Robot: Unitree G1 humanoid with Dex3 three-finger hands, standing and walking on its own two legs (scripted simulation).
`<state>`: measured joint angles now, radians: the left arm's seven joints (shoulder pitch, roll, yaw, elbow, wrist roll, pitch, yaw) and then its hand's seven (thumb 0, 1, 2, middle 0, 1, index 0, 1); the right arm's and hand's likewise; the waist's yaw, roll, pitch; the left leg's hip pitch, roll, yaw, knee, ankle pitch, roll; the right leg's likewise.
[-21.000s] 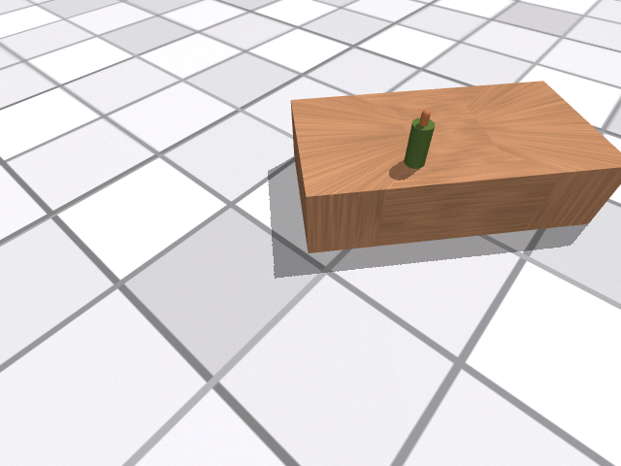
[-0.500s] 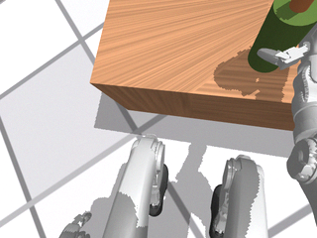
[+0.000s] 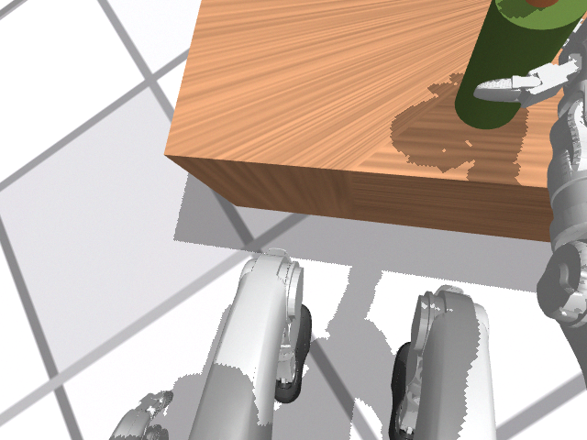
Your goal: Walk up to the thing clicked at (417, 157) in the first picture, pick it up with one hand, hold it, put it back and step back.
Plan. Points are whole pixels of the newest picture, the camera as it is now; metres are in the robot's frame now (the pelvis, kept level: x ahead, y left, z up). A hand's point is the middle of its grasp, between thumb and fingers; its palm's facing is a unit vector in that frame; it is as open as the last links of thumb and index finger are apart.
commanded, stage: open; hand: right
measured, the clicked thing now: (517, 42) +0.58 -0.13 +0.02
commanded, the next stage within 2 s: withdraw in 0.14 s
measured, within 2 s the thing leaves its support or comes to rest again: neither
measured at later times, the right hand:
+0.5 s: hand (559, 21) +0.59 -0.16 +0.04, palm faces +0.02 +1.00 -0.06, open 16.1 cm
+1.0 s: hand out of the picture +0.60 -0.26 +0.12, palm faces +0.14 +0.93 -0.33, open 17.4 cm
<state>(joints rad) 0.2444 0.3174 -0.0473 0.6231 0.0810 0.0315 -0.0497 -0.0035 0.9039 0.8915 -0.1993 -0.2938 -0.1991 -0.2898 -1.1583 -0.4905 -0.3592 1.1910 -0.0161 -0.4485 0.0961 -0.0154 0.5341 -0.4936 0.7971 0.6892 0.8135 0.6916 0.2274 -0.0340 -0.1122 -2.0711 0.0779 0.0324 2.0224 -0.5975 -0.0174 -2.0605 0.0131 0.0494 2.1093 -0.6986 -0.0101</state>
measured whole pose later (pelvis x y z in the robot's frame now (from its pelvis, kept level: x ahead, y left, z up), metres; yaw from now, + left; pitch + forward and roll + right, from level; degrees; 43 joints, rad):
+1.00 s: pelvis +0.02 +0.00 +0.12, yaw +2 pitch +35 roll +5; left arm 0.28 0.28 -0.08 0.58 0.02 0.13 -0.05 0.00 0.85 0.89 -0.20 -0.29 -0.19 -0.30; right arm -1.14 -0.77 -0.40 1.20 -0.21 -0.11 0.08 -0.02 0.54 -0.08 0.05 0.07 0.07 0.07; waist 0.22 -0.03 -0.10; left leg -1.70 0.03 0.05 1.63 -0.54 -0.02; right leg -1.69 -0.04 0.04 1.73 -0.66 -0.01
